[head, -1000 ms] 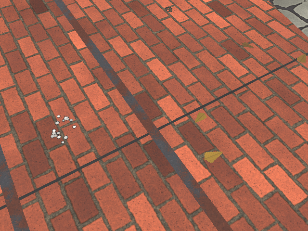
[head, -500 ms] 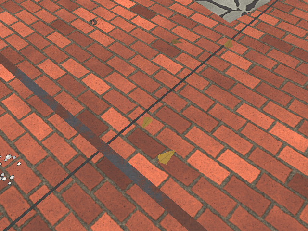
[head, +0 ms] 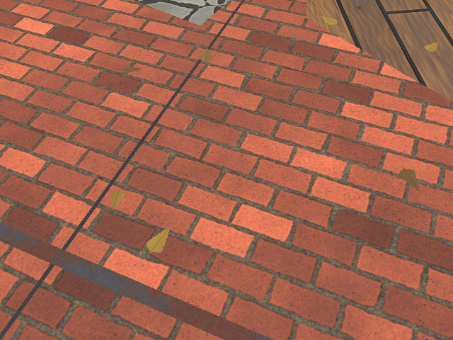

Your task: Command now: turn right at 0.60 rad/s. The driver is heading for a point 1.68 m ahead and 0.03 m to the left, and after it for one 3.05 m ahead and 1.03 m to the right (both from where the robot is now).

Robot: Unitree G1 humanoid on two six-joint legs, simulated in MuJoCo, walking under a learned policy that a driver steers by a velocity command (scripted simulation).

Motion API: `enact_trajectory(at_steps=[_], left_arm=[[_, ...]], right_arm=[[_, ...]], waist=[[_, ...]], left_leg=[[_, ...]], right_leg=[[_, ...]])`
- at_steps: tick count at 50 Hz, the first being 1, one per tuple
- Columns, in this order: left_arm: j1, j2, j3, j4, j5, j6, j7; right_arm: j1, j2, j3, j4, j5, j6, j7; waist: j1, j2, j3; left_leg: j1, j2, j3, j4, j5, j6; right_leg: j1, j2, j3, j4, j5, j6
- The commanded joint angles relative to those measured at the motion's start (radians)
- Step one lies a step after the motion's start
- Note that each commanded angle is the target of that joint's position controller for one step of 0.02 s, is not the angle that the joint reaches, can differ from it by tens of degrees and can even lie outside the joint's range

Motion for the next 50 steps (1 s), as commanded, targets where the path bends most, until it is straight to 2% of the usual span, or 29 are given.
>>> enact_trajectory(at_steps=[1, 2, 3, 4, 5, 6, 9, 13, 19, 21, 23, 24, 25, 26, 27, 28, 29, 30, 31, 32, 34, 37, 39, 42, 45, 47, 48, 49, 50], left_arm=[[0.112, 0.309, 0.087, -0.072, 0.020, -0.022, 0.021], [0.161, 0.242, 0.074, -0.062, 0.039, -0.050, 0.009], [0.157, 0.209, 0.060, -0.036, 0.028, -0.071, 0.006], [0.126, 0.177, 0.053, -0.025, 0.006, -0.080, 0.008], [0.099, 0.154, 0.041, -0.027, -0.004, -0.082, 0.011], [0.080, 0.147, 0.032, -0.032, 0.002, -0.084, 0.017], [0.081, 0.139, 0.025, -0.033, 0.021, -0.097, 0.030], [0.119, 0.148, 0.024, 0.004, 0.016, -0.113, 0.031], [0.167, 0.166, 0.024, 0.051, 0.005, -0.117, 0.011], [0.166, 0.157, 0.020, 0.062, 0.004, -0.114, 0.006], [0.157, 0.129, 0.010, 0.068, 0.006, -0.109, 0.006], [0.146, 0.097, -0.001, 0.064, 0.012, -0.111, 0.008], [0.134, 0.033, -0.022, 0.038, 0.019, -0.116, 0.011], [0.166, 0.035, -0.023, 0.003, 0.001, -0.133, 0.023], [0.152, 0.117, -0.002, 0.020, -0.014, -0.139, 0.024], [0.112, 0.129, 0.002, 0.025, -0.016, -0.143, 0.018], [0.090, 0.112, -0.002, 0.030, -0.006, -0.147, 0.015], [0.061, 0.101, -0.001, 0.025, 0.005, -0.151, 0.010], [0.056, 0.086, -0.002, 0.026, 0.010, -0.152, 0.005], [0.061, 0.069, -0.006, 0.030, 0.010, -0.151, 0.001], [0.040, 0.043, -0.014, 0.025, 0.017, -0.146, -0.001], [-0.049, 0.008, -0.030, 0.002, 0.020, -0.153, -0.004], [-0.119, -0.010, -0.039, -0.011, 0.015, -0.163, -0.015], [-0.203, -0.005, -0.039, -0.028, 0.004, -0.171, -0.033], [-0.221, 0.024, -0.028, -0.038, 0.002, -0.175, -0.046], [-0.128, 0.068, -0.006, -0.017, 0.007, -0.171, -0.042], [0.011, 0.104, 0.016, 0.022, 0.008, -0.167, -0.033], [0.181, 0.150, 0.033, 0.059, 0.013, -0.159, -0.020], [0.266, 0.260, 0.055, 0.077, 0.031, -0.156, -0.016]], right_arm=[[-0.008, -0.047, -0.002, -0.105, -0.061, -0.021, 0.002], [-0.086, -0.101, -0.020, -0.114, -0.039, -0.024, -0.007], [-0.086, -0.120, -0.028, -0.118, -0.014, -0.026, -0.003], [-0.077, -0.131, -0.035, -0.107, -0.009, -0.031, 0.001], [-0.087, -0.144, -0.041, -0.102, -0.013, -0.036, 0.002], [-0.090, -0.142, -0.042, -0.101, -0.017, -0.043, 0.006], [-0.073, -0.115, -0.035, -0.082, -0.017, -0.073, 0.018], [-0.111, -0.070, -0.012, -0.077, -0.016, -0.095, 0.031], [-0.152, -0.084, -0.002, -0.104, 0.002, -0.116, 0.046], [-0.120, -0.092, -0.003, -0.101, 0.004, -0.125, 0.049], [-0.020, -0.099, -0.010, -0.071, -0.003, -0.131, 0.043], [0.079, -0.124, -0.020, -0.053, -0.007, -0.134, 0.034], [0.208, -0.193, -0.034, -0.038, -0.022, -0.137, 0.026], [0.293, -0.268, -0.058, -0.005, -0.027, -0.131, 0.038], [0.267, -0.177, -0.032, -0.004, -0.007, -0.131, 0.043], [0.230, -0.130, -0.017, -0.012, -0.007, -0.126, 0.038], [0.195, -0.113, -0.010, -0.024, -0.018, -0.122, 0.034], [0.176, -0.096, -0.003, -0.027, -0.024, -0.118, 0.032], [0.164, -0.087, 0.003, -0.031, -0.030, -0.117, 0.028], [0.163, -0.085, 0.005, -0.031, -0.028, -0.118, 0.026], [0.174, -0.094, 0.005, -0.019, -0.016, -0.121, 0.021], [0.195, -0.116, 0.002, 0.002, -0.011, -0.112, 0.013], [0.223, -0.127, 0.002, 0.019, -0.007, -0.105, 0.008], [0.281, -0.140, 0.001, 0.049, 0.000, -0.096, 0.005], [0.294, -0.152, -0.004, 0.070, 0.005, -0.081, 0.001], [0.281, -0.176, -0.012, 0.071, 0.002, -0.071, -0.004], [0.265, -0.170, -0.008, 0.066, -0.001, -0.063, -0.007], [0.265, -0.141, 0.008, 0.046, -0.017, -0.063, -0.011], [0.400, -0.001, 0.050, 0.013, -0.025, -0.080, -0.001]], waist=[[0.023, -0.352, -0.172], [0.109, -0.217, -0.243], [0.083, -0.181, -0.199], [0.063, -0.147, -0.150], [0.059, -0.150, -0.104], [0.048, -0.170, -0.076], [0.037, -0.163, -0.078], [0.068, -0.170, -0.062], [0.097, -0.144, -0.012], [0.075, -0.143, -0.014], [0.016, -0.133, -0.046], [-0.035, -0.114, -0.095], [-0.081, 0.049, -0.190], [-0.071, 0.302, -0.234], [-0.068, 0.184, -0.149], [-0.058, 0.136, -0.069], [-0.044, 0.087, -0.054], [-0.036, 0.065, -0.031], [-0.024, 0.075, -0.033], [-0.017, 0.091, -0.038], [-0.014, 0.083, -0.033], [-0.035, 0.058, -0.018], [-0.059, 0.061, -0.008], [-0.082, 0.059, 0.013], [-0.052, 0.066, 0.010], [0.015, 0.091, -0.070], [0.095, 0.080, -0.160], [0.167, 0.048, -0.291], [0.102, -0.217, -0.459]], left_leg=[[-0.411, -0.082, -0.004, 0.455, -0.356, -0.029], [-0.437, -0.094, -0.166, 0.616, -0.379, -0.024], [-0.471, -0.068, -0.196, 0.633, -0.288, 0.003], [-0.491, -0.043, -0.202, 0.585, -0.188, 0.023], [-0.505, -0.036, -0.203, 0.537, -0.114, 0.027], [-0.482, -0.044, -0.199, 0.510, -0.047, 0.024], [-0.440, -0.072, -0.180, 0.383, 0.085, 0.012], [-0.342, -0.086, -0.163, 0.151, 0.169, -0.009], [-0.262, -0.087, -0.160, 0.016, 0.142, 0.028], [-0.198, -0.092, -0.148, -0.022, 0.134, 0.052], [-0.035, -0.113, -0.121, -0.081, 0.157, 0.077], [0.111, -0.075, -0.168, -0.089, 0.144, 0.106], [0.310, 0.097, -0.398, -0.161, 0.047, 0.181], [0.451, 0.254, -0.810, -0.292, -0.183, 0.317], [0.420, 0.264, -0.837, -0.322, -0.320, 0.321], [0.363, 0.228, -0.716, -0.318, -0.272, 0.292], [0.319, 0.185, -0.627, -0.327, -0.181, 0.272], [0.278, 0.159, -0.565, -0.341, -0.070, 0.269], [0.237, 0.129, -0.503, -0.359, 0.018, 0.259], [0.213, 0.112, -0.460, -0.374, 0.091, 0.261], [0.188, 0.100, -0.387, -0.392, 0.239, 0.271], [0.168, 0.069, -0.286, -0.402, 0.390, 0.255], [0.146, 0.051, -0.238, -0.405, 0.403, 0.239], [0.172, 0.084, -0.238, -0.407, 0.397, 0.236], [0.276, 0.129, -0.239, -0.351, 0.514, 0.211], [0.318, 0.125, -0.218, -0.212, 0.816, 0.190], [0.284, 0.087, -0.181, -0.042, 0.923, 0.166], [0.106, 0.052, -0.169, 0.204, 0.748, 0.138], [-0.308, -0.126, -0.144, 0.624, 0.114, 0.066]], right_leg=[[0.371, -0.356, 0.544, -0.167, 0.687, -0.287], [0.330, -0.371, 0.572, -0.209, 0.482, -0.378], [0.313, -0.311, 0.511, -0.246, 0.188, -0.332], [0.282, -0.255, 0.475, -0.280, -0.104, -0.273], [0.251, -0.232, 0.475, -0.316, -0.246, -0.248], [0.210, -0.207, 0.466, -0.343, -0.277, -0.239], [0.208, -0.174, 0.418, -0.370, -0.194, -0.231], [0.174, -0.150, 0.346, -0.359, -0.094, -0.216], [0.130, -0.192, 0.399, -0.334, -0.129, -0.231], [0.128, -0.195, 0.410, -0.307, -0.094, -0.223], [0.088, -0.157, 0.383, -0.230, -0.009, -0.191], [0.028, -0.111, 0.340, -0.111, 0.067, -0.156], [-0.118, -0.010, 0.218, 0.195, 0.025, -0.092], [-0.378, 0.098, 0.141, 0.488, -0.298, -0.031], [-0.497, 0.051, 0.193, 0.610, -0.297, -0.026], [-0.536, 0.006, 0.177, 0.637, -0.209, -0.033], [-0.527, -0.027, 0.143, 0.623, -0.132, -0.036], [-0.523, -0.053, 0.129, 0.586, -0.073, -0.032], [-0.482, -0.071, 0.120, 0.556, -0.028, -0.027], [-0.457, -0.075, 0.104, 0.533, -0.001, -0.017], [-0.458, -0.080, 0.076, 0.472, 0.036, 0.007], [-0.433, -0.073, 0.046, 0.275, 0.162, 0.026], [-0.369, -0.053, 0.023, 0.135, 0.269, 0.025], [-0.317, -0.027, 0.013, 0.020, 0.341, 0.009], [-0.298, -0.013, 0.026, -0.043, 0.277, -0.037], [-0.148, 0.031, -0.005, -0.050, 0.204, -0.078], [0.044, 0.052, -0.030, -0.080, 0.227, -0.111], [0.348, -0.054, 0.073, -0.028, 0.242, -0.160], [0.744, -0.340, 0.565, -0.053, 0.075, -0.331]])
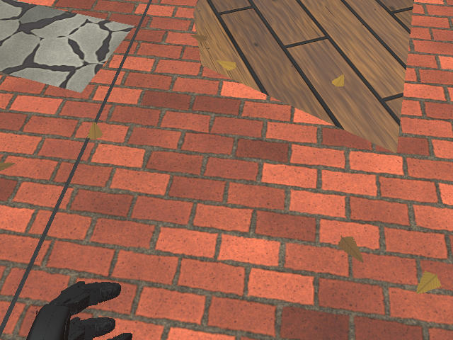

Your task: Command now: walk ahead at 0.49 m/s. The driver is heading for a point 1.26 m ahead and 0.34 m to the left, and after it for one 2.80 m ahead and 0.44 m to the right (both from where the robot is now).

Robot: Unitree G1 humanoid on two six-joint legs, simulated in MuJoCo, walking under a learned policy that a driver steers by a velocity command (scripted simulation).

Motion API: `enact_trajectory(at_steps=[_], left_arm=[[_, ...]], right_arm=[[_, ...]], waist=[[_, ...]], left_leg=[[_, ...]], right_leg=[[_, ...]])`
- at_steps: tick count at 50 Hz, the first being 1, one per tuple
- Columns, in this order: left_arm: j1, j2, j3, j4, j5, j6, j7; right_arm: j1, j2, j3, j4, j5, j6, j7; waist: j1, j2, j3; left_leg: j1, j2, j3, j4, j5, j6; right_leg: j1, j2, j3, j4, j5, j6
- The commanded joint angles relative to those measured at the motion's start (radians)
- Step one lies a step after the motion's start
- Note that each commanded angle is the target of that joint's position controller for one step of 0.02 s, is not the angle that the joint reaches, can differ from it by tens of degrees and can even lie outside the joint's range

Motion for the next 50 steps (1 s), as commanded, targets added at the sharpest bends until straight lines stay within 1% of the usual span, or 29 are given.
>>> enact_trajectory(at_steps=[1, 2, 3, 4, 6, 7, 9, 11, 14, 18, 21, 23, 24, 25, 26, 27, 28, 29, 30, 31, 32, 33, 35, 38, 41, 45, 48, 49, 50], left_arm=[[0.448, 0.229, 0.086, 0.044, 0.002, 0.008, 0.017], [0.368, 0.186, 0.069, 0.045, -0.004, 0.009, 0.020], [0.303, 0.164, 0.062, 0.042, -0.004, 0.011, 0.022], [0.253, 0.142, 0.054, 0.044, 0.003, 0.010, 0.018], [0.203, 0.117, 0.049, 0.044, 0.015, -0.001, 0.015], [0.196, 0.118, 0.051, 0.054, 0.012, -0.010, 0.014], [0.196, 0.135, 0.057, 0.080, 0.011, -0.025, 0.017], [0.216, 0.147, 0.061, 0.105, 0.018, -0.030, 0.024], [0.228, 0.164, 0.062, 0.124, 0.017, -0.028, 0.033], [0.298, 0.194, 0.070, 0.168, 0.005, -0.013, 0.038], [0.317, 0.205, 0.077, 0.190, -0.007, 0.013, 0.044], [0.299, 0.230, 0.085, 0.186, -0.009, 0.032, 0.053], [0.288, 0.241, 0.088, 0.181, -0.008, 0.042, 0.060], [0.277, 0.233, 0.084, 0.173, -0.006, 0.051, 0.068], [0.298, 0.197, 0.066, 0.149, 0.012, 0.046, 0.076], [0.406, 0.060, 0.022, 0.105, 0.037, 0.017, 0.056], [0.320, 0.150, 0.035, 0.109, 0.009, -0.019, 0.038], [0.227, 0.191, 0.046, 0.076, -0.027, -0.038, 0.028], [0.190, 0.174, 0.038, 0.064, -0.020, -0.050, 0.031], [0.174, 0.172, 0.042, 0.063, 0.003, -0.051, 0.039], [0.189, 0.177, 0.047, 0.062, 0.013, -0.043, 0.040], [0.203, 0.172, 0.048, 0.062, 0.017, -0.032, 0.041], [0.214, 0.145, 0.042, 0.066, 0.025, -0.012, 0.043], [0.111, 0.111, 0.028, 0.038, 0.027, -0.003, 0.047], [0.003, 0.092, 0.019, 0.017, 0.017, -0.011, 0.037], [-0.053, 0.130, 0.034, -0.004, 0.002, -0.026, 0.024], [0.027, 0.160, 0.053, 0.017, 0.000, -0.039, 0.020], [0.108, 0.175, 0.065, 0.040, 0.008, -0.043, 0.025], [0.229, 0.211, 0.078, 0.053, 0.025, -0.048, 0.031]], right_arm=[[0.063, -0.073, 0.006, -0.096, 0.001, -0.049, 0.008], [-0.054, -0.145, -0.018, -0.129, 0.032, -0.060, 0.015], [-0.123, -0.140, -0.014, -0.148, 0.033, -0.066, 0.016], [-0.155, -0.127, -0.015, -0.151, 0.016, -0.066, 0.015], [-0.112, -0.101, -0.015, -0.134, 0.006, -0.046, 0.015], [-0.086, -0.077, -0.011, -0.122, 0.007, -0.034, 0.015], [-0.113, -0.063, -0.008, -0.129, 0.005, -0.017, 0.011], [-0.181, -0.060, -0.007, -0.149, 0.003, -0.016, 0.009], [-0.273, -0.044, -0.002, -0.171, 0.006, -0.029, 0.022], [-0.391, -0.031, 0.003, -0.223, 0.011, -0.034, 0.045], [-0.436, -0.040, -0.001, -0.266, 0.006, -0.033, 0.063], [-0.401, -0.064, -0.014, -0.282, 0.004, -0.028, 0.071], [-0.324, -0.092, -0.031, -0.273, 0.003, -0.024, 0.070], [-0.176, -0.137, -0.059, -0.239, 0.006, -0.020, 0.062], [-0.010, -0.217, -0.092, -0.211, 0.011, -0.010, 0.045], [-0.025, -0.307, -0.104, -0.218, 0.016, -0.013, 0.041], [0.008, -0.212, -0.078, -0.241, 0.012, -0.020, 0.042], [-0.027, -0.172, -0.067, -0.235, 0.002, -0.027, 0.040], [-0.082, -0.163, -0.065, -0.241, 0.003, -0.030, 0.038], [-0.141, -0.142, -0.059, -0.253, 0.000, -0.029, 0.036], [-0.175, -0.122, -0.051, -0.270, -0.012, -0.030, 0.032], [-0.192, -0.118, -0.050, -0.276, -0.014, -0.029, 0.030], [-0.191, -0.125, -0.053, -0.267, -0.005, -0.032, 0.021], [-0.160, -0.154, -0.062, -0.247, 0.003, -0.027, 0.001], [-0.123, -0.162, -0.065, -0.227, 0.007, -0.016, -0.009], [-0.076, -0.154, -0.067, -0.198, 0.017, -0.004, -0.011], [-0.094, -0.139, -0.065, -0.190, 0.009, 0.003, -0.014], [-0.095, -0.110, -0.055, -0.190, 0.005, 0.003, -0.011], [-0.091, -0.059, -0.035, -0.200, -0.005, 0.001, -0.007]], waist=[[0.205, -0.215, -0.494], [0.197, -0.158, -0.290], [0.170, -0.084, -0.180], [0.137, -0.041, -0.104], [0.076, -0.081, -0.076], [0.061, -0.082, -0.076], [0.055, -0.076, -0.036], [0.076, -0.059, -0.005], [0.112, -0.046, 0.013], [0.165, -0.025, 0.042], [0.167, -0.027, 0.047], [0.131, -0.056, 0.000], [0.085, -0.071, -0.059], [0.003, -0.054, -0.143], [-0.061, 0.044, -0.253], [0.050, 0.293, -0.345], [-0.024, 0.177, -0.432], [-0.035, 0.128, -0.290], [-0.001, 0.034, -0.201], [0.035, -0.005, -0.140], [0.070, 0.019, -0.125], [0.088, 0.036, -0.118], [0.102, 0.037, -0.098], [0.074, 0.046, -0.055], [0.029, 0.073, -0.047], [0.017, 0.093, -0.046], [0.064, 0.135, -0.057], [0.103, 0.128, -0.099], [0.157, 0.075, -0.216]], left_leg=[[-0.686, -0.055, -0.133, 0.757, -0.087, 0.010], [-0.775, 0.008, -0.120, 0.794, -0.036, 0.018], [-0.765, 0.058, -0.086, 0.748, 0.056, 0.021], [-0.738, 0.088, -0.069, 0.686, 0.115, 0.013], [-0.627, 0.126, -0.073, 0.624, 0.186, -0.004], [-0.605, 0.131, -0.065, 0.609, 0.198, -0.016], [-0.631, 0.139, -0.066, 0.552, 0.254, -0.037], [-0.679, 0.138, -0.081, 0.450, 0.368, -0.047], [-0.651, 0.107, -0.057, 0.243, 0.550, -0.035], [-0.684, 0.087, -0.031, 0.102, 0.591, -0.007], [-0.734, 0.069, -0.004, 0.056, 0.472, 0.030], [-0.653, 0.020, 0.053, 0.051, 0.359, 0.064], [-0.542, -0.020, 0.085, 0.052, 0.320, 0.086], [-0.336, -0.067, 0.101, 0.012, 0.354, 0.117], [-0.023, 0.042, -0.092, 0.009, 0.391, 0.178], [0.312, 0.281, -0.661, -0.088, 0.205, 0.367], [0.376, 0.316, -0.818, -0.204, 0.107, 0.376], [0.285, 0.288, -0.668, -0.224, 0.170, 0.329], [0.148, 0.246, -0.553, -0.225, 0.279, 0.303], [0.020, 0.212, -0.469, -0.236, 0.403, 0.286], [-0.065, 0.188, -0.421, -0.258, 0.497, 0.283], [-0.115, 0.175, -0.403, -0.278, 0.545, 0.290], [-0.194, 0.156, -0.341, -0.300, 0.614, 0.296], [-0.266, 0.103, -0.265, -0.309, 0.588, 0.260], [-0.299, 0.065, -0.247, -0.291, 0.480, 0.210], [-0.215, 0.105, -0.355, -0.221, 0.389, 0.186], [-0.151, 0.134, -0.404, -0.133, 0.432, 0.162], [-0.157, 0.095, -0.377, -0.051, 0.501, 0.139], [-0.227, 0.046, -0.319, 0.162, 0.457, 0.107]], right_leg=[[0.966, -0.411, 0.809, -0.189, -0.245, -0.272], [0.820, -0.371, 0.646, -0.219, -0.271, -0.218], [0.661, -0.327, 0.513, -0.243, -0.197, -0.190], [0.527, -0.285, 0.423, -0.275, -0.102, -0.177], [0.376, -0.234, 0.327, -0.342, -0.012, -0.173], [0.342, -0.232, 0.282, -0.366, 0.022, -0.182], [0.294, -0.232, 0.201, -0.409, 0.057, -0.185], [0.305, -0.222, 0.134, -0.428, 0.077, -0.171], [0.327, -0.194, 0.027, -0.435, 0.096, -0.130], [0.462, -0.244, -0.016, -0.423, 0.098, -0.113], [0.599, -0.284, -0.035, -0.350, 0.204, -0.089], [0.641, -0.285, -0.066, -0.229, 0.503, -0.063], [0.639, -0.274, -0.088, -0.106, 0.673, -0.046], [0.573, -0.236, -0.127, 0.096, 0.731, -0.015], [0.340, -0.193, -0.137, 0.398, 0.474, 0.026], [-0.115, 0.031, -0.059, 0.739, -0.446, 0.091], [-0.227, 0.023, 0.142, 0.843, -0.520, 0.078], [-0.298, -0.024, 0.143, 0.832, -0.430, 0.061], [-0.281, -0.066, 0.131, 0.757, -0.348, 0.054], [-0.234, -0.094, 0.124, 0.669, -0.301, 0.062], [-0.164, -0.113, 0.131, 0.631, -0.269, 0.070], [-0.130, -0.115, 0.128, 0.598, -0.257, 0.084], [-0.106, -0.113, 0.106, 0.521, -0.233, 0.120], [-0.097, -0.087, 0.089, 0.311, -0.058, 0.155], [-0.008, -0.037, 0.081, 0.095, 0.125, 0.157], [0.035, -0.013, 0.121, -0.026, 0.117, 0.132], [0.120, -0.020, 0.107, -0.069, 0.028, 0.080], [0.243, -0.022, 0.089, -0.107, 0.032, 0.050], [0.458, -0.135, 0.187, -0.081, 0.005, -0.010]])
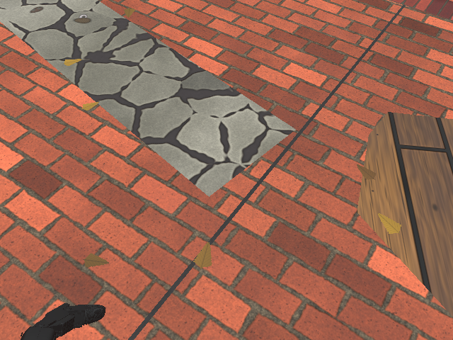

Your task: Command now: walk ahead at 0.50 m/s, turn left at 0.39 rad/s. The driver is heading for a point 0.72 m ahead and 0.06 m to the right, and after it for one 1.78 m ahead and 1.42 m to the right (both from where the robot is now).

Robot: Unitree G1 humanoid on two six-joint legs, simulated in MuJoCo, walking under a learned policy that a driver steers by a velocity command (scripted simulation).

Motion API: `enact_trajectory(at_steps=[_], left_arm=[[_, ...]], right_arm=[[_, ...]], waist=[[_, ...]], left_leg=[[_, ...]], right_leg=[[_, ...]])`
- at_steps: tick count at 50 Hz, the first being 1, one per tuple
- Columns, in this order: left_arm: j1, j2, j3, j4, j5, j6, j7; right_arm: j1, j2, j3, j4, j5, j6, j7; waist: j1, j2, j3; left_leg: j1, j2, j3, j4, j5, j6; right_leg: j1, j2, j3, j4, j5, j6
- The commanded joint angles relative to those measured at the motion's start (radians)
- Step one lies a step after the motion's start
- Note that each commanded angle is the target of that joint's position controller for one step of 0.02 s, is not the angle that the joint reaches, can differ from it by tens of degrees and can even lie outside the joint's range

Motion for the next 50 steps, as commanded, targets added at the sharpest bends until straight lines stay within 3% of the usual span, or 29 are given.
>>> enact_trajectory(at_steps=[1, 2, 3, 4, 5, 6, 7, 9, 13, 16, 19, 22, 23, 24, 25, 26, 27, 28, 29, 30, 31, 33, 36, 41, 46, 48, 49, 50], left_arm=[[0.319, 0.273, 0.094, 0.010, 0.028, -0.010, 0.012], [0.358, 0.228, 0.090, 0.038, -0.004, -0.003, -0.002], [0.311, 0.156, 0.069, 0.029, -0.018, 0.001, -0.001], [0.262, 0.129, 0.059, 0.020, -0.009, 0.008, 0.001], [0.227, 0.110, 0.051, 0.024, -0.002, 0.013, 0.002], [0.209, 0.090, 0.042, 0.027, 0.005, 0.013, 0.004], [0.201, 0.084, 0.038, 0.031, 0.007, 0.012, 0.005], [0.214, 0.096, 0.041, 0.047, -0.004, 0.008, 0.006], [0.243, 0.149, 0.053, 0.078, -0.016, 0.014, 0.013], [0.291, 0.165, 0.053, 0.107, -0.025, 0.024, 0.014], [0.344, 0.173, 0.053, 0.140, -0.031, 0.038, 0.014], [0.350, 0.193, 0.059, 0.158, -0.032, 0.056, 0.021], [0.334, 0.201, 0.060, 0.157, -0.033, 0.060, 0.024], [0.334, 0.185, 0.053, 0.155, -0.029, 0.063, 0.026], [0.323, 0.140, 0.032, 0.127, -0.006, 0.059, 0.028], [0.439, 0.024, -0.004, 0.105, -0.004, 0.040, 0.023], [0.392, 0.118, 0.016, 0.119, -0.021, 0.023, 0.017], [0.306, 0.166, 0.032, 0.090, -0.043, 0.013, 0.012], [0.253, 0.155, 0.030, 0.080, -0.040, 0.010, 0.014], [0.235, 0.143, 0.032, 0.080, -0.026, 0.015, 0.015], [0.253, 0.130, 0.034, 0.088, -0.023, 0.026, 0.014], [0.283, 0.087, 0.027, 0.103, -0.027, 0.051, 0.015], [0.220, 0.071, 0.026, 0.080, -0.024, 0.071, 0.021], [0.084, 0.047, 0.018, 0.040, -0.021, 0.060, -0.002], [-0.045, 0.044, 0.013, -0.036, -0.022, 0.060, -0.028], [-0.049, 0.058, 0.020, -0.061, -0.022, 0.062, -0.040], [-0.017, 0.075, 0.030, -0.064, -0.017, 0.064, -0.044], [0.076, 0.106, 0.049, -0.048, -0.012, 0.065, -0.044]], right_arm=[[0.085, 0.000, 0.015, -0.079, 0.005, -0.021, 0.002], [0.113, -0.046, 0.014, -0.073, 0.015, -0.029, 0.000], [0.023, -0.119, -0.005, -0.069, 0.020, -0.029, 0.001], [-0.064, -0.128, -0.007, -0.084, 0.010, -0.029, 0.001], [-0.122, -0.116, -0.006, -0.101, -0.004, -0.033, 0.003], [-0.137, -0.103, -0.008, -0.105, -0.010, -0.035, 0.008], [-0.126, -0.084, -0.004, -0.102, -0.008, -0.036, 0.013], [-0.124, -0.047, 0.006, -0.100, -0.009, -0.035, 0.019], [-0.243, -0.010, 0.027, -0.132, -0.017, -0.048, 0.025], [-0.336, -0.004, 0.032, -0.149, -0.008, -0.057, 0.035], [-0.407, -0.016, 0.027, -0.175, 0.001, -0.062, 0.047], [-0.395, -0.045, 0.015, -0.181, 0.000, -0.066, 0.055], [-0.326, -0.066, 0.003, -0.163, -0.004, -0.066, 0.053], [-0.195, -0.106, -0.020, -0.122, -0.009, -0.064, 0.046], [-0.016, -0.173, -0.041, -0.090, -0.020, -0.058, 0.034], [0.040, -0.257, -0.057, -0.072, -0.024, -0.051, 0.035], [0.050, -0.159, -0.034, -0.070, -0.012, -0.047, 0.037], [-0.018, -0.129, -0.020, -0.072, -0.010, -0.050, 0.037], [-0.077, -0.111, -0.013, -0.077, -0.015, -0.051, 0.038], [-0.124, -0.084, -0.006, -0.076, -0.022, -0.053, 0.041], [-0.152, -0.064, 0.000, -0.076, -0.031, -0.060, 0.042], [-0.168, -0.061, -0.004, -0.058, -0.027, -0.077, 0.044], [-0.155, -0.084, -0.015, -0.021, -0.034, -0.093, 0.036], [-0.134, -0.111, -0.020, 0.019, -0.028, -0.090, 0.021], [-0.057, -0.137, -0.031, 0.076, -0.010, -0.060, 0.013], [-0.062, -0.152, -0.036, 0.082, -0.005, -0.041, 0.006], [-0.081, -0.167, -0.039, 0.076, -0.006, -0.030, -0.001], [-0.095, -0.175, -0.041, 0.068, -0.008, -0.018, -0.011]], waist=[[0.128, -0.152, -0.307], [0.135, -0.259, -0.296], [0.153, -0.140, -0.150], [0.149, -0.068, -0.068], [0.136, -0.041, -0.004], [0.113, -0.050, 0.016], [0.096, -0.072, 0.015], [0.088, -0.084, 0.006], [0.120, -0.053, 0.021], [0.155, -0.050, 0.032], [0.170, -0.053, 0.050], [0.132, -0.064, 0.039], [0.083, -0.061, -0.002], [0.020, -0.042, -0.088], [-0.055, 0.038, -0.231], [-0.003, 0.313, -0.356], [-0.038, 0.239, -0.345], [-0.027, 0.188, -0.192], [-0.002, 0.121, -0.116], [0.025, 0.093, -0.059], [0.057, 0.107, -0.044], [0.085, 0.112, -0.031], [0.082, 0.085, 0.018], [0.036, 0.066, 0.055], [-0.007, 0.053, 0.090], [0.012, 0.073, 0.074], [0.039, 0.096, 0.047], [0.090, 0.111, -0.016]], left_leg=[[-0.448, 0.017, 0.041, 0.530, 0.152, -0.017], [-0.635, 0.024, 0.045, 0.702, -0.139, -0.036], [-0.704, 0.072, 0.022, 0.768, -0.066, -0.035], [-0.698, 0.108, 0.064, 0.763, 0.007, -0.035], [-0.690, 0.134, 0.084, 0.710, 0.059, -0.035], [-0.652, 0.167, 0.094, 0.656, 0.100, -0.034], [-0.611, 0.181, 0.110, 0.618, 0.123, -0.036], [-0.590, 0.193, 0.144, 0.544, 0.144, -0.048], [-0.576, 0.202, 0.182, 0.294, 0.320, -0.066], [-0.505, 0.173, 0.211, 0.134, 0.456, -0.071], [-0.491, 0.156, 0.212, 0.059, 0.463, -0.053], [-0.427, 0.137, 0.222, 0.001, 0.379, -0.011], [-0.314, 0.113, 0.245, -0.032, 0.377, 0.010], [-0.116, 0.101, 0.258, -0.046, 0.389, 0.039], [0.174, 0.257, 0.095, -0.003, 0.423, 0.101], [0.477, 0.487, -0.356, -0.090, 0.238, 0.259], [0.454, 0.485, -0.473, -0.176, 0.099, 0.259], [0.335, 0.452, -0.337, -0.199, 0.119, 0.222], [0.210, 0.408, -0.228, -0.218, 0.210, 0.202], [0.105, 0.378, -0.146, -0.249, 0.302, 0.192], [0.030, 0.355, -0.085, -0.281, 0.360, 0.182], [-0.054, 0.345, -0.001, -0.337, 0.417, 0.185], [-0.082, 0.346, 0.107, -0.386, 0.468, 0.181], [-0.057, 0.315, 0.274, -0.409, 0.507, 0.129], [0.127, 0.371, 0.326, -0.350, 0.577, 0.105], [0.186, 0.384, 0.351, -0.267, 0.779, 0.084], [0.194, 0.376, 0.371, -0.176, 1.001, 0.067], [0.183, 0.357, 0.390, -0.028, 1.180, 0.045]], right_leg=[[0.744, -0.340, 0.490, -0.044, -0.196, -0.245], [0.779, -0.417, 0.760, -0.156, -0.434, -0.295], [0.669, -0.385, 0.660, -0.179, -0.522, -0.257], [0.556, -0.342, 0.519, -0.185, -0.447, -0.224], [0.452, -0.301, 0.424, -0.209, -0.336, -0.218], [0.389, -0.268, 0.354, -0.229, -0.240, -0.209], [0.350, -0.243, 0.307, -0.249, -0.176, -0.205], [0.325, -0.230, 0.239, -0.277, -0.069, -0.223], [0.320, -0.214, 0.127, -0.313, 0.048, -0.224], [0.320, -0.198, 0.067, -0.308, 0.068, -0.200], [0.383, -0.234, 0.076, -0.284, 0.078, -0.187], [0.457, -0.266, 0.078, -0.213, 0.198, -0.159], [0.453, -0.246, 0.049, -0.127, 0.342, -0.141], [0.408, -0.201, 0.009, 0.031, 0.435, -0.117], [0.227, -0.152, -0.030, 0.309, 0.237, -0.080], [-0.153, 0.017, -0.063, 0.661, -0.402, -0.013], [-0.272, -0.012, 0.052, 0.786, -0.542, -0.018], [-0.335, -0.059, 0.040, 0.806, -0.466, -0.028], [-0.314, -0.100, 0.015, 0.770, -0.380, -0.026], [-0.285, -0.125, 0.010, 0.716, -0.326, -0.017], [-0.224, -0.149, 0.019, 0.686, -0.286, -0.012], [-0.165, -0.154, 0.020, 0.652, -0.250, 0.004], [-0.221, -0.148, 0.053, 0.552, -0.129, 0.024], [-0.189, -0.119, 0.002, 0.278, 0.131, 0.011], [-0.250, -0.101, -0.045, 0.155, 0.059, -0.032], [-0.223, -0.072, -0.088, 0.137, -0.045, -0.062], [-0.160, -0.035, -0.125, 0.136, -0.098, -0.078], [-0.038, 0.012, -0.157, 0.130, -0.118, -0.097]])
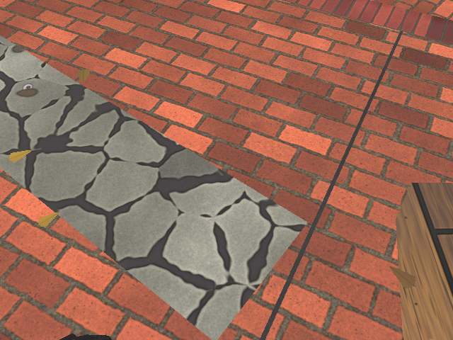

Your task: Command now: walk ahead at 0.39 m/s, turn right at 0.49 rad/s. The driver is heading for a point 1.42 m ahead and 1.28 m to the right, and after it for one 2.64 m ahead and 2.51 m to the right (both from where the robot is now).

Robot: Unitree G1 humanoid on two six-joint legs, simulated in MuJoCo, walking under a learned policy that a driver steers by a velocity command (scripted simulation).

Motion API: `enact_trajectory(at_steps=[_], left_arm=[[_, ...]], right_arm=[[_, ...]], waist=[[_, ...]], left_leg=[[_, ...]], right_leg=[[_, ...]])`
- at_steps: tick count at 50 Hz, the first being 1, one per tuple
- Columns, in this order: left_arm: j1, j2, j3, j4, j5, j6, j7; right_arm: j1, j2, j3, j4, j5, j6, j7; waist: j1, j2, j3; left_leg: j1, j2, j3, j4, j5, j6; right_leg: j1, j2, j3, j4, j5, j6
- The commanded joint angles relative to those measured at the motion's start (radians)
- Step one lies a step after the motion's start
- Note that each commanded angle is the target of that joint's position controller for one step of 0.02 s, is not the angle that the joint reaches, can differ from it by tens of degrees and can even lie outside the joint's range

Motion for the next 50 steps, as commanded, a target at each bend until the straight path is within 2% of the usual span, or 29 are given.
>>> enact_trajectory(at_steps=[1, 2, 3, 4, 5, 6, 7, 9, 10, 15, 21, 24, 25, 26, 27, 28, 29, 30, 31, 33, 35, 38, 42, 45, 46, 47, 48, 49, 50], left_arm=[[0.194, 0.181, 0.079, -0.035, 0.007, -0.014, 0.003], [0.314, 0.273, 0.108, -0.019, 0.010, -0.006, 0.025], [0.266, 0.354, 0.110, -0.048, 0.023, -0.009, 0.030], [0.296, 0.272, 0.096, -0.069, 0.015, -0.005, 0.031], [0.238, 0.232, 0.083, -0.075, 0.011, -0.006, 0.033], [0.188, 0.201, 0.079, -0.075, -0.004, -0.003, 0.037], [0.140, 0.181, 0.073, -0.086, -0.008, 0.004, 0.045], [0.095, 0.178, 0.072, -0.105, 0.017, 0.013, 0.051], [0.087, 0.187, 0.076, -0.105, 0.020, 0.013, 0.053], [0.094, 0.212, 0.084, -0.091, 0.001, 0.040, 0.084], [0.105, 0.207, 0.083, -0.093, 0.001, 0.074, 0.097], [0.069, 0.191, 0.077, -0.109, -0.008, 0.080, 0.099], [0.071, 0.169, 0.070, -0.115, -0.009, 0.080, 0.100], [0.135, 0.111, 0.055, -0.116, 0.009, 0.079, 0.097], [0.182, 0.124, 0.059, -0.138, 0.000, 0.074, 0.097], [0.215, 0.211, 0.081, -0.114, 0.013, 0.069, 0.095], [0.190, 0.247, 0.098, -0.094, -0.001, 0.076, 0.095], [0.187, 0.232, 0.101, -0.077, -0.007, 0.092, 0.100], [0.175, 0.217, 0.098, -0.083, -0.006, 0.104, 0.103], [0.150, 0.158, 0.082, -0.099, -0.013, 0.113, 0.096], [0.106, 0.134, 0.074, -0.125, -0.015, 0.110, 0.093], [0.078, 0.123, 0.066, -0.147, -0.007, 0.106, 0.081], [0.089, 0.140, 0.073, -0.154, -0.006, 0.113, 0.061], [0.165, 0.141, 0.085, -0.130, -0.004, 0.115, 0.049], [0.198, 0.167, 0.096, -0.120, 0.000, 0.113, 0.055], [0.222, 0.282, 0.124, -0.134, 0.002, 0.108, 0.073], [0.200, 0.327, 0.124, -0.163, 0.033, 0.088, 0.069], [0.200, 0.282, 0.113, -0.156, 0.048, 0.066, 0.063], [0.154, 0.251, 0.102, -0.147, 0.037, 0.053, 0.066]], right_arm=[[-0.050, -0.187, -0.042, -0.070, 0.005, 0.020, -0.029], [-0.023, -0.154, -0.026, -0.098, -0.018, 0.010, -0.033], [0.096, -0.028, 0.018, -0.137, -0.047, -0.018, -0.011], [0.024, -0.138, -0.002, -0.113, -0.019, -0.040, 0.004], [-0.066, -0.151, -0.007, -0.148, 0.012, -0.047, 0.008], [-0.099, -0.138, -0.004, -0.149, 0.003, -0.048, -0.002], [-0.116, -0.142, -0.010, -0.150, -0.014, -0.039, -0.013], [-0.082, -0.136, -0.015, -0.154, -0.017, -0.009, -0.019], [-0.063, -0.115, -0.010, -0.150, -0.019, 0.000, -0.022], [-0.132, -0.090, -0.001, -0.169, -0.024, 0.020, -0.030], [-0.249, -0.103, -0.006, -0.208, -0.011, 0.017, -0.012], [-0.202, -0.116, -0.019, -0.199, -0.008, -0.003, -0.005], [-0.174, -0.134, -0.027, -0.192, -0.013, -0.009, -0.006], [-0.166, -0.200, -0.039, -0.204, -0.028, -0.006, -0.015], [-0.155, -0.237, -0.050, -0.186, -0.058, 0.010, -0.013], [-0.155, -0.184, -0.041, -0.200, -0.043, 0.012, -0.012], [-0.177, -0.132, -0.027, -0.213, -0.038, 0.014, -0.015], [-0.211, -0.112, -0.022, -0.219, -0.030, 0.021, -0.017], [-0.233, -0.103, -0.019, -0.221, -0.018, 0.027, -0.020], [-0.237, -0.113, -0.020, -0.215, -0.025, 0.040, -0.028], [-0.214, -0.124, -0.028, -0.207, -0.030, 0.050, -0.034], [-0.215, -0.156, -0.042, -0.201, -0.023, 0.057, -0.032], [-0.227, -0.182, -0.054, -0.191, -0.007, 0.061, -0.018], [-0.243, -0.179, -0.056, -0.177, 0.018, 0.061, -0.016], [-0.191, -0.145, -0.048, -0.152, 0.016, 0.060, -0.013], [-0.168, -0.080, -0.029, -0.169, -0.028, 0.060, -0.006], [-0.265, -0.089, -0.028, -0.227, -0.037, 0.056, -0.016], [-0.310, -0.126, -0.041, -0.231, -0.020, 0.055, -0.023], [-0.302, -0.137, -0.048, -0.221, -0.008, 0.057, -0.027]], waist=[[0.168, 0.095, -0.123], [0.203, -0.036, -0.234], [0.082, -0.252, -0.382], [0.174, -0.082, -0.496], [0.168, -0.056, -0.353], [0.136, 0.028, -0.233], [0.108, 0.041, -0.162], [0.051, -0.001, -0.132], [0.039, -0.013, -0.137], [0.053, -0.050, -0.178], [0.089, -0.103, -0.142], [0.051, -0.129, -0.130], [0.042, -0.111, -0.131], [0.081, 0.065, -0.185], [0.118, 0.325, -0.160], [0.099, 0.265, -0.170], [0.089, 0.183, -0.148], [0.099, 0.135, -0.126], [0.096, 0.138, -0.103], [0.088, 0.171, -0.077], [0.060, 0.206, -0.091], [0.045, 0.216, -0.126], [0.046, 0.227, -0.125], [0.096, 0.199, -0.117], [0.100, 0.123, -0.111], [0.071, -0.182, -0.104], [0.112, -0.267, -0.103], [0.142, -0.167, -0.119], [0.108, -0.131, -0.087]], left_leg=[[-0.076, 0.217, -0.016, 0.430, 1.122, 0.070], [-0.331, 0.153, -0.015, 0.745, 0.737, 0.010], [-0.738, -0.068, -0.130, 1.104, -0.263, -0.058], [-0.758, -0.023, -0.318, 1.182, -0.268, -0.044], [-0.815, 0.022, -0.311, 1.144, -0.193, -0.028], [-0.822, 0.060, -0.289, 1.062, -0.120, -0.028], [-0.792, 0.080, -0.280, 0.996, -0.068, -0.037], [-0.677, 0.079, -0.279, 0.930, -0.019, -0.053], [-0.656, 0.071, -0.270, 0.887, -0.006, -0.066], [-0.624, 0.029, -0.277, 0.652, 0.163, -0.100], [-0.582, -0.016, -0.317, 0.433, 0.160, -0.085], [-0.466, -0.020, -0.312, 0.203, 0.232, -0.047], [-0.359, 0.034, -0.328, 0.102, 0.374, -0.019], [-0.209, 0.249, -0.497, 0.107, 0.603, 0.063], [-0.138, 0.416, -0.742, 0.093, 0.815, 0.253], [-0.143, 0.454, -0.775, 0.091, 0.780, 0.310], [-0.173, 0.390, -0.646, 0.111, 0.726, 0.274], [-0.200, 0.322, -0.546, 0.117, 0.651, 0.229], [-0.221, 0.297, -0.495, 0.109, 0.602, 0.212], [-0.263, 0.241, -0.387, 0.076, 0.573, 0.203], [-0.212, 0.252, -0.354, 0.068, 0.584, 0.223], [-0.195, 0.287, -0.315, 0.070, 0.592, 0.236], [-0.220, 0.315, -0.277, 0.080, 0.536, 0.226], [-0.280, 0.298, -0.222, 0.173, 0.432, 0.154], [-0.370, 0.257, -0.164, 0.272, 0.313, 0.082], [-0.616, 0.134, -0.051, 0.564, -0.041, -0.030], [-0.782, 0.015, -0.159, 0.783, -0.282, -0.068], [-0.783, 0.034, -0.248, 0.883, -0.253, -0.057], [-0.782, 0.050, -0.270, 0.898, -0.163, -0.044]], right_leg=[[0.309, 0.112, -0.071, -0.077, 0.025, -0.069], [0.625, -0.040, 0.154, -0.070, 0.327, -0.137], [0.956, -0.329, 0.689, -0.098, 0.550, -0.367], [0.966, -0.319, 0.678, -0.129, 0.577, -0.368], [0.857, -0.274, 0.511, -0.135, 0.619, -0.324], [0.710, -0.214, 0.414, -0.159, 0.569, -0.273], [0.578, -0.182, 0.369, -0.191, 0.533, -0.246], [0.399, -0.144, 0.329, -0.243, 0.541, -0.240], [0.360, -0.135, 0.310, -0.248, 0.574, -0.244], [0.321, -0.082, 0.289, -0.220, 0.475, -0.190], [0.358, -0.075, 0.428, -0.170, 0.208, -0.150], [0.388, -0.046, 0.494, -0.098, 0.182, -0.108], [0.345, -0.006, 0.480, -0.051, 0.090, -0.069], [0.249, 0.080, 0.366, 0.137, -0.233, -0.013], [0.028, 0.218, 0.214, 0.309, -0.634, 0.048], [-0.019, 0.144, 0.204, 0.518, -0.624, 0.094], [-0.025, 0.118, 0.194, 0.602, -0.548, 0.113], [-0.024, 0.101, 0.176, 0.630, -0.489, 0.133], [-0.035, 0.086, 0.165, 0.644, -0.442, 0.146], [-0.003, 0.078, 0.101, 0.585, -0.380, 0.160], [-0.002, 0.061, 0.071, 0.490, -0.365, 0.167], [0.081, 0.024, 0.046, 0.339, -0.351, 0.157], [0.196, 0.021, -0.005, 0.164, -0.314, 0.121], [0.350, 0.053, -0.046, -0.092, -0.149, 0.051], [0.459, 0.045, 0.010, -0.183, -0.043, 0.012], [0.603, -0.194, 0.344, -0.235, 0.277, -0.084], [0.538, -0.350, 0.554, -0.248, 0.383, -0.281], [0.504, -0.314, 0.517, -0.274, 0.272, -0.292], [0.482, -0.250, 0.434, -0.271, 0.203, -0.231]])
